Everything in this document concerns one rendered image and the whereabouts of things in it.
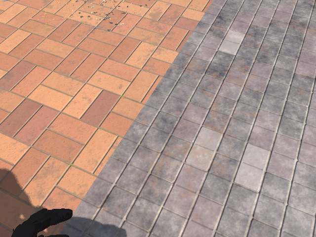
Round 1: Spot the left robot hand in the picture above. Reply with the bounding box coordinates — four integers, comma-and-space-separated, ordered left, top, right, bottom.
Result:
11, 208, 73, 237

